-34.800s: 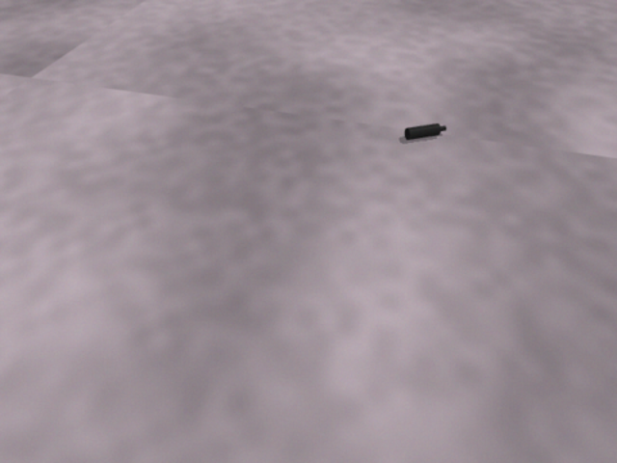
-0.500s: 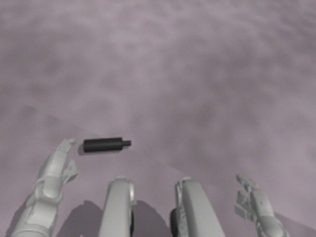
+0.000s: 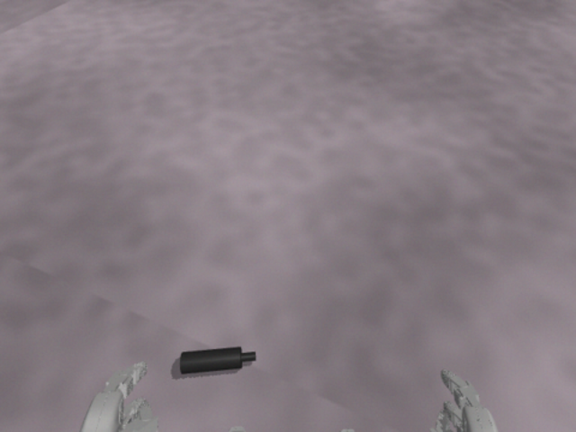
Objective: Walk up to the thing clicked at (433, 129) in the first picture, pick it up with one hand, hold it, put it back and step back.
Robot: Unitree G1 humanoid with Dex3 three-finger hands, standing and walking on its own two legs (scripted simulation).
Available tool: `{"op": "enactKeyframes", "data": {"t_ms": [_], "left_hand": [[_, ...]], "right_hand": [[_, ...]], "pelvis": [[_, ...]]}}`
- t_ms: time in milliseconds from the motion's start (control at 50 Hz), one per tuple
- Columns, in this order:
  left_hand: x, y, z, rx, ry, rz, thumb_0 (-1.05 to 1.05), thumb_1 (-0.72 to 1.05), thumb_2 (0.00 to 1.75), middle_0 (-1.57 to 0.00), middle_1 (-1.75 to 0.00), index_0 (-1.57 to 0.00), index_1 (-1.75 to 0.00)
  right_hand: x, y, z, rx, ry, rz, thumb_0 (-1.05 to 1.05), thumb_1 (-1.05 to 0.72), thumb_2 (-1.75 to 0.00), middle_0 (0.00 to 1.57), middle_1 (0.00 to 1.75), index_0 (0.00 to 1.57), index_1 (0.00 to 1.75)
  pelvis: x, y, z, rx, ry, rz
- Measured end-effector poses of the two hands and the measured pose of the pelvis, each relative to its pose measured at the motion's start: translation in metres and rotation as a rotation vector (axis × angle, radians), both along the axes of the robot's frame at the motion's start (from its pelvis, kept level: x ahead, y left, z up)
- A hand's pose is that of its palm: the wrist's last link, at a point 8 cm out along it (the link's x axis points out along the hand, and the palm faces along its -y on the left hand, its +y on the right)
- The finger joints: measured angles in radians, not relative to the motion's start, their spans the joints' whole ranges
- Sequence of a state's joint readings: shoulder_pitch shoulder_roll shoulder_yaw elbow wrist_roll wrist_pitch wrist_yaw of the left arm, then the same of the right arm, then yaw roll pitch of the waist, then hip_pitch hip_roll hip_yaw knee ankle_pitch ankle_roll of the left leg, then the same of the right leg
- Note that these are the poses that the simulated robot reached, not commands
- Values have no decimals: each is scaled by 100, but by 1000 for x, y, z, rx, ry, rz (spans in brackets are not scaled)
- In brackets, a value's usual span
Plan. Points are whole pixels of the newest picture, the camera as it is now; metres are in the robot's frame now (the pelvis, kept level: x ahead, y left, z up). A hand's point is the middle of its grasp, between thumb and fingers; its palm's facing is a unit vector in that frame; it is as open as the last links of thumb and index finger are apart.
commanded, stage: home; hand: left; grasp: from above
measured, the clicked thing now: (219, 359) +0.45 +0.20 -0.67
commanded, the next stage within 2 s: none
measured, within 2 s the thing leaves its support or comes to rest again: neither
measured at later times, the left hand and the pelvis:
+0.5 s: hand out of the picture +0.17 +0.18 -0.04, palm faces +0.06 -0.98 -0.20, open 7.4 cm; pelvis +0.01 -0.01 +0.01, yaw +1 degrees
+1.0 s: hand out of the picture +0.16 +0.18 -0.04, palm faces +0.04 -0.98 -0.20, open 7.4 cm; pelvis +0.00 +0.00 +0.01, yaw +0 degrees
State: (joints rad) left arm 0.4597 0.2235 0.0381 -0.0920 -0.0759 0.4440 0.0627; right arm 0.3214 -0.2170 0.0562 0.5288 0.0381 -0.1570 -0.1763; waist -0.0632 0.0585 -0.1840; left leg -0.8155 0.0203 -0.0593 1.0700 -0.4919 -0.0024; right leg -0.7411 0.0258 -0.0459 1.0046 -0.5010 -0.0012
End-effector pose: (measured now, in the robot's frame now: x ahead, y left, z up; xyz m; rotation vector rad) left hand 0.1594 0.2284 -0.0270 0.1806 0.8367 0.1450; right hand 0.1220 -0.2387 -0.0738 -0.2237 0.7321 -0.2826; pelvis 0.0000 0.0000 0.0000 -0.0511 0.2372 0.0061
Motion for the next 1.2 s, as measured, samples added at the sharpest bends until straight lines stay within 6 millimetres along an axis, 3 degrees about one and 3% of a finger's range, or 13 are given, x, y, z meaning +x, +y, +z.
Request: {"op": "enactKeyframes", "data": {"t_ms": [140,360,820,1200], "left_hand": [[-7,-2,22,-4,-18,-2,1,91,90,-20,-30,-20,-30],[-11,-4,16,-20,-2,4,1,91,90,-20,-30,-20,-30],[-14,-3,18,-12,-11,-10,1,91,90,-20,-30,-20,-30],[-16,-3,17,-13,-9,-13,1,91,90,-20,-30,-20,-30]], "right_hand": [[25,-6,23,-25,-90,17,1,-91,-90,20,30,20,30],[52,-5,36,-42,-167,88,1,-91,-90,20,30,20,30],[24,-2,24,-26,-108,65,1,-91,-90,20,30,20,30],[30,-2,26,-30,-139,73,1,-91,-90,20,30,20,30]], "pelvis": [[11,-2,12,6,-38,6],[12,-5,13,12,-59,15],[3,-3,12,12,-70,7],[2,-3,10,12,-67,6]]}}
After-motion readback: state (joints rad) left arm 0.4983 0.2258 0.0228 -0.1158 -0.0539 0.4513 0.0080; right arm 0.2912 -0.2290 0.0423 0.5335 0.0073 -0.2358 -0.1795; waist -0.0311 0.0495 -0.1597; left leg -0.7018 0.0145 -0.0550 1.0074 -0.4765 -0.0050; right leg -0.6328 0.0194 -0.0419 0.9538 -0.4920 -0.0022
